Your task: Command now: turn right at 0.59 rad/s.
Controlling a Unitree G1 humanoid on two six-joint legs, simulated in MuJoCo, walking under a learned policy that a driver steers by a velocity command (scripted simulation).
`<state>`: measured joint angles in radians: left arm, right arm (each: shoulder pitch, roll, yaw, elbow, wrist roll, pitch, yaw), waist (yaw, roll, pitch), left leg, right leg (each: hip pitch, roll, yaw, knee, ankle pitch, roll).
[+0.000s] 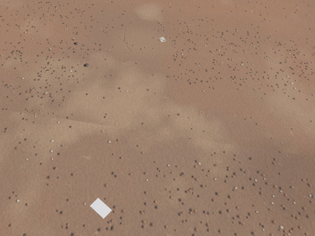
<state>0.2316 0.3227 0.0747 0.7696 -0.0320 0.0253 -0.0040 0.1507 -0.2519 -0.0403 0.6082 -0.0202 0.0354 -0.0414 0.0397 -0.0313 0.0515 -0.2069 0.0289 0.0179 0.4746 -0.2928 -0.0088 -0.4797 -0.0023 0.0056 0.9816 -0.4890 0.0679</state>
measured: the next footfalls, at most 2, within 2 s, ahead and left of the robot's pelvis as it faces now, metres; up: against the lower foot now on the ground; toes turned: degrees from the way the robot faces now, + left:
right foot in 0.20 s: +0.03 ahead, -0.14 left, +0.00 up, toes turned -15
left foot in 0.64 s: +0.12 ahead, +0.07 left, +0.00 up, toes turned -20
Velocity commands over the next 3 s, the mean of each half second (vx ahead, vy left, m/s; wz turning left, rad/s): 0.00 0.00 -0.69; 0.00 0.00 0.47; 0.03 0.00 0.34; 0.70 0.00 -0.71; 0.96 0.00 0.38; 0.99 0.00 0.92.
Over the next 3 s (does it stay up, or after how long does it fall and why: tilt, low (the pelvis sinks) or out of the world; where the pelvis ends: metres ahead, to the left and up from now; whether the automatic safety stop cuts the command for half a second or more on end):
stays up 1.02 -0.49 -0.14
